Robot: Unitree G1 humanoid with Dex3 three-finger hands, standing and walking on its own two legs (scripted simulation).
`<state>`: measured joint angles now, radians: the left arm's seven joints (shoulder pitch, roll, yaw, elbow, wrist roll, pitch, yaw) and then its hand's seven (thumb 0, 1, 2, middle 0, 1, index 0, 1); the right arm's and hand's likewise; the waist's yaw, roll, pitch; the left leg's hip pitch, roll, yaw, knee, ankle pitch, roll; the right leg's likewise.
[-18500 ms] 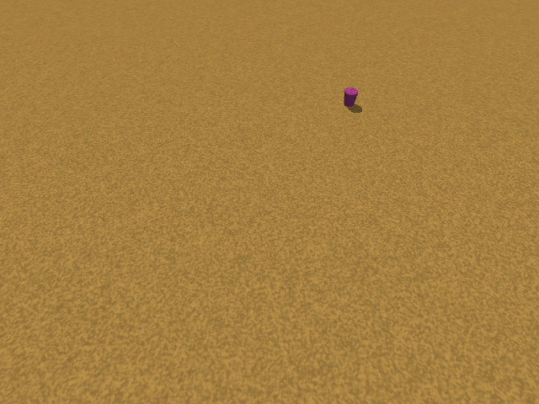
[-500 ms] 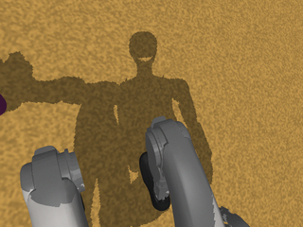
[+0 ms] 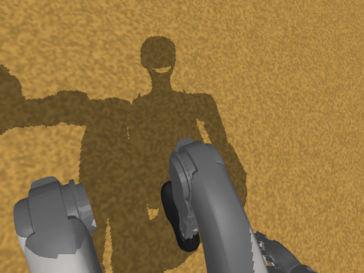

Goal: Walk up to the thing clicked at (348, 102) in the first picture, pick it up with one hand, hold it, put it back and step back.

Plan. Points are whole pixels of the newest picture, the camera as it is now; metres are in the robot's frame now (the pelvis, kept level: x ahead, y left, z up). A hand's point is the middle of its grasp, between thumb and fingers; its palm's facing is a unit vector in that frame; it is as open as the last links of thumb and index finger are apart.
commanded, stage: close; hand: left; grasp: from above
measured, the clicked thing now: out of the picture +0.45 +0.32 -0.26
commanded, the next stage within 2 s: none
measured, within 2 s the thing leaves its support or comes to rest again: neither
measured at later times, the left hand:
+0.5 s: hand out of the picture +0.44 +0.32 -0.22, palm faces -0.44 -0.14 -0.89, open 12.6 cm
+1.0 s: hand out of the picture +0.43 +0.33 -0.22, palm faces -0.45 -0.12 -0.88, open 11.3 cm
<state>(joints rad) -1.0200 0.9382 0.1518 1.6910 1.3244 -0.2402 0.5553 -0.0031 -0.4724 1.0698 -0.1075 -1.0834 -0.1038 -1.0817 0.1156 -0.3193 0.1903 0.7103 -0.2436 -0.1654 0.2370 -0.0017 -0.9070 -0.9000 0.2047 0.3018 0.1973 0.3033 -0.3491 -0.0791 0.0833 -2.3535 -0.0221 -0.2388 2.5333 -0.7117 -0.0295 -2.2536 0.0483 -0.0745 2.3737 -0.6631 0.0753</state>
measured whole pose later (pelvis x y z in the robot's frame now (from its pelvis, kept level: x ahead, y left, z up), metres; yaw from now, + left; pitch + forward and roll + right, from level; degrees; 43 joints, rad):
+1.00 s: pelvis +0.00 +0.00 +0.00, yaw -1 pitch +27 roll -14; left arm -1.04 0.98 0.10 1.80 1.34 -0.27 0.62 0.00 -0.19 0.84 -0.36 -1.03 -0.39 -0.99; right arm 0.11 -0.35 0.24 0.70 -0.27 -0.22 0.26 0.00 -0.91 -0.90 0.20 0.30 0.20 0.30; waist -0.36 -0.10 0.10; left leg -2.34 -0.01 -0.26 2.55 -0.71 -0.02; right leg -2.23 0.06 -0.09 2.37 -0.65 0.08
